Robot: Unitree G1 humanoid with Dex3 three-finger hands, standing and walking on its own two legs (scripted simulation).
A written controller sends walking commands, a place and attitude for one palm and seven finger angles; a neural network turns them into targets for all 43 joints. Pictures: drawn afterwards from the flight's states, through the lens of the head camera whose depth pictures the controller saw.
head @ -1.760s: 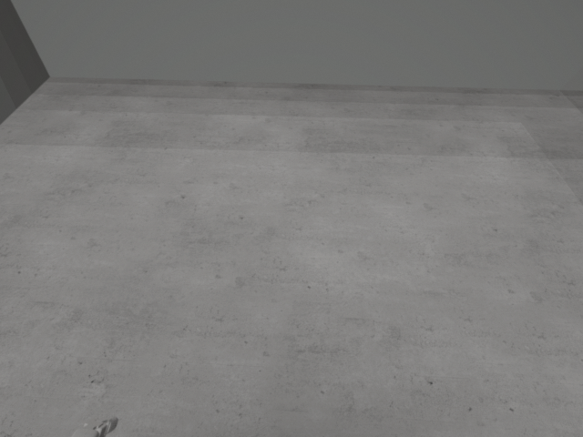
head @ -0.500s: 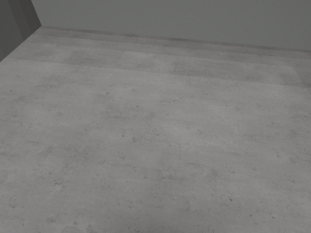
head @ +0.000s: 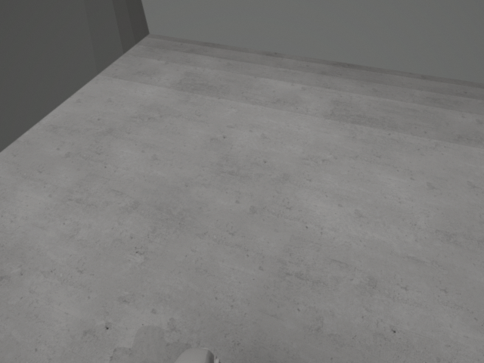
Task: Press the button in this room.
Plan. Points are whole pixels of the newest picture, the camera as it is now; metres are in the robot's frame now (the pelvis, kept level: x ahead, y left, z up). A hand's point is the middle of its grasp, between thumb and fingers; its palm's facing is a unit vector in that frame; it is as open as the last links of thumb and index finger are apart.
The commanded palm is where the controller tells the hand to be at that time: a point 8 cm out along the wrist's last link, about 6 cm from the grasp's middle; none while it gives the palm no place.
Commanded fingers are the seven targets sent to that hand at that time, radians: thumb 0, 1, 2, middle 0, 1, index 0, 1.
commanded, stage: turn or walk to find it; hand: left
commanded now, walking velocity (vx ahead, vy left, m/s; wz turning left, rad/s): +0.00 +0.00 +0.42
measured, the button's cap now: out of the picture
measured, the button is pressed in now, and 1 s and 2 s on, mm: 0 0 0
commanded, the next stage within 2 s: stand and wait in 1.56 s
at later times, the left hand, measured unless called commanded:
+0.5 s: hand out of the picture +0.02 +0.25 -0.16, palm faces +0.24 -0.93 -0.26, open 7.4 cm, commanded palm none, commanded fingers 0.00 0.90 0.90 -0.20 -0.30 -0.20 -0.30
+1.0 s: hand out of the picture -0.11 +0.24 -0.19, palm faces +0.47 -0.86 -0.22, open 7.4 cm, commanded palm none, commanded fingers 0.00 0.90 0.90 -0.20 -0.30 -0.20 -0.30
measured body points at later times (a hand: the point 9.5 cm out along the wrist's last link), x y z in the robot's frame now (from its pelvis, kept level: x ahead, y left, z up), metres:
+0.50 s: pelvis -0.02 +0.03 +0.00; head +0.01 +0.04 +0.45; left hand +0.00 +0.30 -0.14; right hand +0.10 -0.19 -0.15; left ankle -0.03 +0.14 -0.74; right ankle +0.01 -0.10 -0.71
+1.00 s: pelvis -0.06 +0.04 -0.01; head -0.04 +0.08 +0.43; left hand -0.14 +0.29 -0.18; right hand +0.12 -0.16 -0.14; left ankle -0.10 +0.13 -0.74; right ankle +0.00 -0.09 -0.71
